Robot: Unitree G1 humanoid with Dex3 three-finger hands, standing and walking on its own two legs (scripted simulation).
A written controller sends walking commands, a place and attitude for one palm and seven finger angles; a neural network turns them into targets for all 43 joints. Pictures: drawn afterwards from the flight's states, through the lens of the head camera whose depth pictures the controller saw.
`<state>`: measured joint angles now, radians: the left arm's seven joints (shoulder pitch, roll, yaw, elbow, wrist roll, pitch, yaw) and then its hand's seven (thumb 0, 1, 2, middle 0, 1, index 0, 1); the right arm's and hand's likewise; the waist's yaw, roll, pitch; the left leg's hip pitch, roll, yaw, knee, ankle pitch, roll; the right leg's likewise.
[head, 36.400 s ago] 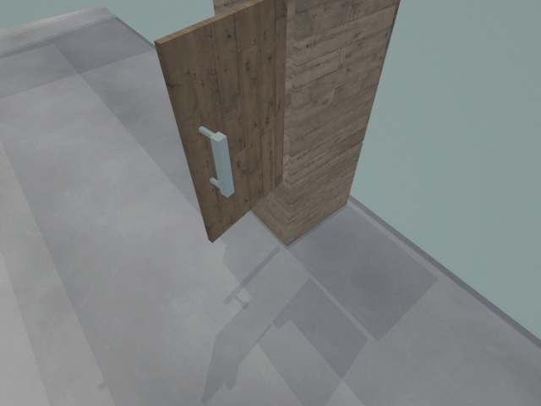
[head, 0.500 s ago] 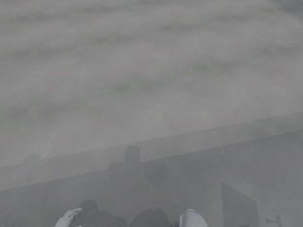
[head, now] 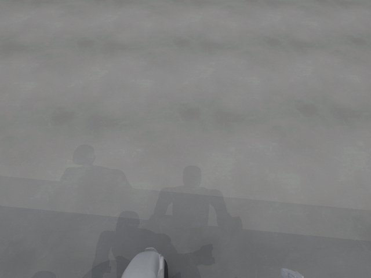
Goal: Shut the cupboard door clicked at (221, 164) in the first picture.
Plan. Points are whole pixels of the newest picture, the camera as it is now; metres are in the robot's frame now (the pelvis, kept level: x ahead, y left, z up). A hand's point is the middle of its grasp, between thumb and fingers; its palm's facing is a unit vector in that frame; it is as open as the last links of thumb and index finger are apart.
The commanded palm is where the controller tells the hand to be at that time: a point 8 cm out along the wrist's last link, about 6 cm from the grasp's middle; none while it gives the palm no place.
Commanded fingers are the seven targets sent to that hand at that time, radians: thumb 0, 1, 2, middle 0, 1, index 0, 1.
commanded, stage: turn to face it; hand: left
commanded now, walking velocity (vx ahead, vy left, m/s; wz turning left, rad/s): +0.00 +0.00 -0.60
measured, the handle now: out of the picture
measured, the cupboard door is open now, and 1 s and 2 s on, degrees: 67 67 67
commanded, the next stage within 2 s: none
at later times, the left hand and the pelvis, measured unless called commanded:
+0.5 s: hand (117, 268) +0.15 +0.17 -0.17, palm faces -0.11 -0.97 -0.23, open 7.4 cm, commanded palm none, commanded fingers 0.00 0.90 0.90 -0.20 -0.30 -0.20 -0.30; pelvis +0.08 -0.01 -0.01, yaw -12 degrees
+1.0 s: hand (135, 196) +0.33 +0.16 -0.16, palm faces -0.44 -0.86 -0.24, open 7.4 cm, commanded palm none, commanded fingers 0.00 0.90 0.90 -0.20 -0.30 -0.20 -0.30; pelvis +0.12 +0.02 +0.00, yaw -30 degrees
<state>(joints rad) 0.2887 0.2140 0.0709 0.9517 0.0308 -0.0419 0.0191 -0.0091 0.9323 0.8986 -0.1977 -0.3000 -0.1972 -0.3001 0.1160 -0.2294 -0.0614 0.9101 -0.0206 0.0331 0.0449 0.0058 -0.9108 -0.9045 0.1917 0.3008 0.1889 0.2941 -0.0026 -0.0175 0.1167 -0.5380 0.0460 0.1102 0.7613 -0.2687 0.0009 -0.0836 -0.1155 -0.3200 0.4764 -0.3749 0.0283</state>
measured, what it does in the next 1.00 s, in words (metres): walks ahead, turning right: left foot, then right foot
